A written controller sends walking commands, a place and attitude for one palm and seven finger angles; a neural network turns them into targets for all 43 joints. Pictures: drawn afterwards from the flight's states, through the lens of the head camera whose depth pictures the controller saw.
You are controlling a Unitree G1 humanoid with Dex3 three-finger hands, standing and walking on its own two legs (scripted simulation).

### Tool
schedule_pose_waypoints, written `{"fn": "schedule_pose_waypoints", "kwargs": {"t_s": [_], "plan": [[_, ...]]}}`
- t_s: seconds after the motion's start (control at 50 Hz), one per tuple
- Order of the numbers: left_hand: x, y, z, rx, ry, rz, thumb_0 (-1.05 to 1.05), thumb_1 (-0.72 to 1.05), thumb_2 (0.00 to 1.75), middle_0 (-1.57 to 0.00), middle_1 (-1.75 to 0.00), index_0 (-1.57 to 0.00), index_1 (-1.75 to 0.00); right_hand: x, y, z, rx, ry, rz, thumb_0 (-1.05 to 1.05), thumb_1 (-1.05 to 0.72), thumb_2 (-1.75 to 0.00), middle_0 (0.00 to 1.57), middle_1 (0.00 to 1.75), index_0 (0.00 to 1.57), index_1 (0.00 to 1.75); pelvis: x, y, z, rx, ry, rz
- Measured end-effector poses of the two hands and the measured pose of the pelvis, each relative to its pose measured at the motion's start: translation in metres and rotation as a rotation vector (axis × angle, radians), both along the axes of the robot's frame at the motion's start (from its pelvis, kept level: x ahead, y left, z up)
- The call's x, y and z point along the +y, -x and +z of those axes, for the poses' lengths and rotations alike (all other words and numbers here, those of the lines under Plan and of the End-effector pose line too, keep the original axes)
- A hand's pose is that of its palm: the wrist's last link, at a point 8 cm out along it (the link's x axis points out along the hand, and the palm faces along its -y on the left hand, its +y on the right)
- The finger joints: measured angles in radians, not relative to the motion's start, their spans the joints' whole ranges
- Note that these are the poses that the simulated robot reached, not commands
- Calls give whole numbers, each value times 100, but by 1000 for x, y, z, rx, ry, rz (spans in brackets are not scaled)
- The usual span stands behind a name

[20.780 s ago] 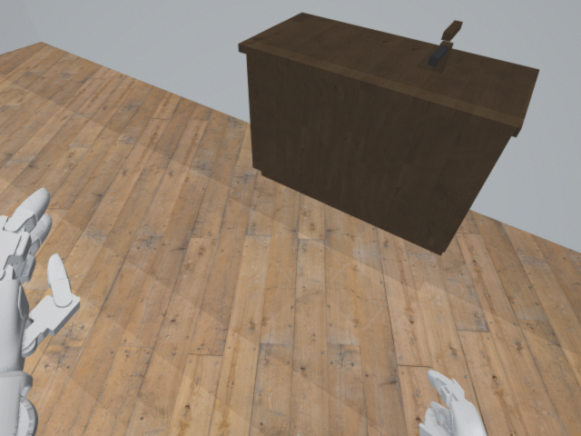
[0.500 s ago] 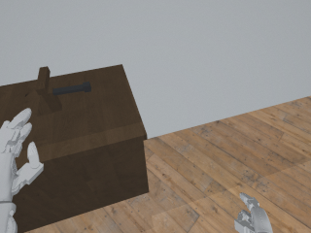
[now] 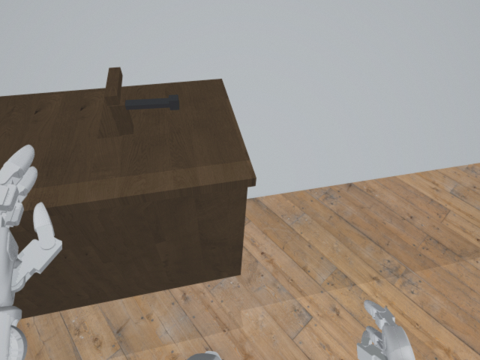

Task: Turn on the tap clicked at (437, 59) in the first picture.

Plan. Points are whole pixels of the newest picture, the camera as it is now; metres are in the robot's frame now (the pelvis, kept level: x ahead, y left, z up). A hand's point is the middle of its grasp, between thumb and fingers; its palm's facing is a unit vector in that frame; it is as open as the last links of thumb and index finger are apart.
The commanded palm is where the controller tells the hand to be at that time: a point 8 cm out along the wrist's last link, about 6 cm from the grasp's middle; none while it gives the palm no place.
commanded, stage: step back with the hand held close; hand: left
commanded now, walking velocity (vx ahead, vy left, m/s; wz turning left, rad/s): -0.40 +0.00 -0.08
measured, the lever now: (174, 102) +0.70 +0.23 +0.04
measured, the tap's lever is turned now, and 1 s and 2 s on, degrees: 86 86 86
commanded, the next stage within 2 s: stop stepping back and stand still in 0.30 s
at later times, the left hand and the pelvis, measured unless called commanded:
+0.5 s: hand out of the picture +0.12 +0.25 +0.18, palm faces +0.30 -0.90 -0.30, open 7.4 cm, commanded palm +0.07 +0.30 +0.19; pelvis -0.11 +0.03 +0.00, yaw -4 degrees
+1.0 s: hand out of the picture +0.03 +0.27 +0.18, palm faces +0.22 -0.91 -0.36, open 7.4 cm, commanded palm -0.02 +0.32 +0.19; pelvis -0.21 +0.07 +0.02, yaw -8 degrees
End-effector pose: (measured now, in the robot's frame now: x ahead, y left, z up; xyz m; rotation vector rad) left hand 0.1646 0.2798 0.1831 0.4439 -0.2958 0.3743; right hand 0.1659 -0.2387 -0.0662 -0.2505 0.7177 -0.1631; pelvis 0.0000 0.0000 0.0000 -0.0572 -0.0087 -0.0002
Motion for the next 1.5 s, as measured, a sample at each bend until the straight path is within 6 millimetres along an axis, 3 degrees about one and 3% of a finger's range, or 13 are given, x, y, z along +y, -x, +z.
{"fn": "schedule_pose_waypoints", "kwargs": {"t_s": [0.22,0.36,0.44,0.56,0.64,0.72,0.76,0.86,0.98,1.06,1.16,1.34,1.5], "plan": [[34,35,18,-84,-31,16,1,88,90,-21,-31,-22,-30,29,32,13,-30,-1,25,1,-91,-90,20,30,20,30,15,41,5,25,42,30],[17,74,15,-107,-4,-39,1,89,90,-20,-30,-21,-30,48,50,6,-79,-50,93,1,-90,-90,20,30,21,30,16,85,-4,56,-3,-55],[11,81,12,-98,14,-127,1,89,90,-21,-30,-21,-30,49,84,6,-44,-47,33,1,-91,-90,21,30,21,30,23,100,-1,4,10,-71],[31,86,-1,-25,68,-132,1,88,90,-21,-31,-22,-30,37,143,16,-61,-4,-77,1,-90,-90,21,30,21,30,36,130,1,-4,9,-59],[37,125,7,32,20,-122,1,89,90,-21,-31,-21,-30,32,185,21,-43,5,-94,1,-91,-90,20,30,21,30,41,159,8,5,-10,-46],[43,165,17,-21,6,-126,1,89,90,-21,-31,-21,-30,28,227,17,44,50,-118,1,-91,-90,20,30,21,30,52,173,11,14,-38,-114],[51,167,15,-72,37,-107,1,88,90,-21,-31,-22,-30,28,244,13,68,74,-140,1,-91,-90,20,30,21,30,59,178,9,19,-33,-132],[66,142,-2,-103,108,-84,1,89,90,-21,-31,-21,-30,40,272,-3,45,69,-207,1,-91,-90,20,30,20,30,76,205,-6,-8,-20,-111],[38,157,7,23,34,-190,2,89,90,-20,-30,-21,-30,72,300,2,51,-68,-221,1,-91,-90,20,30,20,30,69,215,14,0,-20,-142],[27,175,23,41,-68,-197,1,89,90,-21,-31,-21,-30,75,303,-8,82,-102,-191,1,-90,-90,21,30,21,30,59,215,16,19,-20,-132],[35,180,20,7,-72,-107,1,88,90,-21,-31,-22,-30,57,292,-33,141,-86,-146,1,-90,-90,21,30,21,31,56,219,4,7,-27,-122],[40,158,1,-8,50,-94,1,89,90,-21,-31,-21,-30,30,245,-9,16,24,-174,1,-91,-90,20,30,20,30,64,194,0,-23,-37,-103],[43,137,7,22,5,-100,1,89,90,-21,-31,-21,-30,48,197,12,-76,-19,-119,1,-91,-90,20,29,20,30,63,181,7,12,-44,-123]]}}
